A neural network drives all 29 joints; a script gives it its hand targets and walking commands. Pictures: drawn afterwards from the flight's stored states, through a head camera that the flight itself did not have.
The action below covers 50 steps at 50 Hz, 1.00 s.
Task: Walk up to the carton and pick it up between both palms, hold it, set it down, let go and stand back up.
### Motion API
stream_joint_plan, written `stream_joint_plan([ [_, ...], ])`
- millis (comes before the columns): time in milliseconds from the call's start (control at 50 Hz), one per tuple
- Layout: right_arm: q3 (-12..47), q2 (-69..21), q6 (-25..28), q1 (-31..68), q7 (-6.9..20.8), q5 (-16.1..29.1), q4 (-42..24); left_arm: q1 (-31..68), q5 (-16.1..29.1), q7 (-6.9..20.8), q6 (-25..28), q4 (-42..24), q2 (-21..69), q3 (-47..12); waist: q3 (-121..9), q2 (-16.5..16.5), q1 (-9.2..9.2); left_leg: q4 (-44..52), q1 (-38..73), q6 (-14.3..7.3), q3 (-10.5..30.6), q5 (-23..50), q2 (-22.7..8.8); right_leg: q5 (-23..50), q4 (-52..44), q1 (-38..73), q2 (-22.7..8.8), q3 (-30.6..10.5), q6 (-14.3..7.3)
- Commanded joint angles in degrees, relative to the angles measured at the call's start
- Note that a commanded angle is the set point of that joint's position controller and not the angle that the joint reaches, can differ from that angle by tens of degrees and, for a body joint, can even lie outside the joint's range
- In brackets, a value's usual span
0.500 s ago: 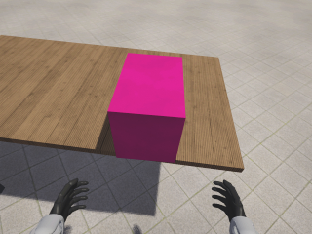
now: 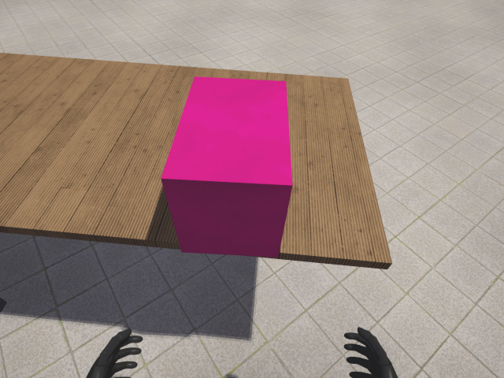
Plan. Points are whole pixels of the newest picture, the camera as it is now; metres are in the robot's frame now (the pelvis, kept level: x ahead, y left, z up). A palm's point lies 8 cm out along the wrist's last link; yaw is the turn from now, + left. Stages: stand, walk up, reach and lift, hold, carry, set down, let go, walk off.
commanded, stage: stand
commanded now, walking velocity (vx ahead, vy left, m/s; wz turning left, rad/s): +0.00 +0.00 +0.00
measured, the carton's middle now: (235, 164) +0.49 +0.05 +0.05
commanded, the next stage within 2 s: none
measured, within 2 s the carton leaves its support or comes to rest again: neither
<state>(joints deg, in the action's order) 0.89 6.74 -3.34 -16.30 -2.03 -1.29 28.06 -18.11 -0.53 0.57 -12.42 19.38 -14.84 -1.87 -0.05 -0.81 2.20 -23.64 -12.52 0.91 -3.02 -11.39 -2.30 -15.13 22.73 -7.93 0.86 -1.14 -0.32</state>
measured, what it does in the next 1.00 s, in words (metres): stands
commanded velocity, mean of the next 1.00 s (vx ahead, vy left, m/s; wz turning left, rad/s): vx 0.00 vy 0.00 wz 0.00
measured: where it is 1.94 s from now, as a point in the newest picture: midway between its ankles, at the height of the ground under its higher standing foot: outside the picture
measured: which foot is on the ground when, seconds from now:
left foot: down 0.00-1.00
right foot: down 0.00-1.00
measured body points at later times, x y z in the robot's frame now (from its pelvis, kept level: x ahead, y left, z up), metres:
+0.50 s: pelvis +0.05 -0.01 +0.00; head +0.04 -0.02 +0.45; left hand +0.00 +0.21 -0.15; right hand +0.01 -0.24 -0.17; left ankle +0.01 +0.13 -0.74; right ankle -0.03 -0.12 -0.74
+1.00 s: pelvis +0.01 -0.02 +0.00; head +0.00 -0.04 +0.45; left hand -0.06 +0.16 -0.16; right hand -0.06 -0.22 -0.18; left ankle +0.01 +0.13 -0.74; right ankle -0.03 -0.12 -0.74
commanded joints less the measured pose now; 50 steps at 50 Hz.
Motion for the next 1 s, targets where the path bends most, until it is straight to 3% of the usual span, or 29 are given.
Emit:
stream_joint_plan([
  [0, -6.65, 12.42, 3.90, -4.07, 1.76, -4.13, 6.68, -5.82, -4.42, -1.09, 12.89, 7.07, -5.44, 4.73, 1.72, 4.31, -1.67, 7.26, -2.83, -3.18, 7.32, -11.52, -4.31, -4.97, -2.67, -5.95, -4.41, -2.89, 0.31],
  [60, -5.63, 11.39, 5.96, -2.90, 3.76, -2.61, 11.51, -4.70, -3.26, -0.53, 15.10, 11.36, -4.58, 4.55, -1.52, 0.48, -1.60, 2.95, 1.61, -3.89, 6.67, 2.30, -3.00, 2.82, -3.61, -5.78, -5.65, -4.01, -0.31],
  [120, -5.66, 12.38, 7.14, -4.68, 3.97, -1.61, 17.00, -6.27, -2.54, -0.68, 16.55, 16.83, -5.04, 4.92, -3.01, -0.67, -1.76, 0.97, 4.06, -4.13, 7.14, 12.34, -3.46, 14.89, -2.94, -3.61, -6.33, -4.28, -0.92],
  [200, -5.66, 12.95, 6.93, -7.52, 2.88, -1.31, 24.50, -10.29, -1.69, -1.45, 16.88, 24.05, -4.74, 5.25, -2.37, -1.19, -1.43, -0.03, 4.48, -3.64, 5.99, 18.96, -3.19, 29.50, -0.96, 1.01, -6.96, -3.59, -1.43],
  [280, -5.10, 11.32, 6.01, -9.98, 1.96, -1.07, 30.36, -13.66, -1.23, -2.12, 16.42, 30.30, -2.76, 4.97, -0.32, -0.85, -1.54, -0.42, 5.36, -3.01, 4.65, 21.31, -2.93, 34.88, -0.39, 2.63, -7.04, -2.86, -1.61],
  [560, -3.45, 6.49, 3.48, -11.53, 0.31, -0.73, 41.08, -15.93, -0.70, -3.27, 15.03, 42.14, 2.16, 3.43, 8.60, -0.03, -2.37, 1.00, 5.99, -1.91, 3.94, 16.25, -3.54, 25.75, -2.69, -1.06, -6.02, -2.75, -1.25],
  [760, -2.63, 3.69, 2.97, -10.19, -0.14, -0.51, 44.23, -15.07, -0.50, -3.60, 14.89, 45.07, 5.13, 2.70, 10.02, -0.28, -2.50, 1.97, 5.16, -1.03, 4.02, 11.47, -3.74, 21.73, -3.40, -1.61, -5.72, -3.30, -1.47],
  [980, -1.88, 2.55, 2.25, -9.66, -0.23, -0.31, 45.47, -13.93, -0.48, -3.49, 14.40, 45.50, 6.47, 2.07, 10.66, 0.31, -2.61, 2.71, 4.01, -0.12, 4.32, 6.85, -3.69, 12.04, -5.06, -3.86, -5.25, -3.71, -1.71],
])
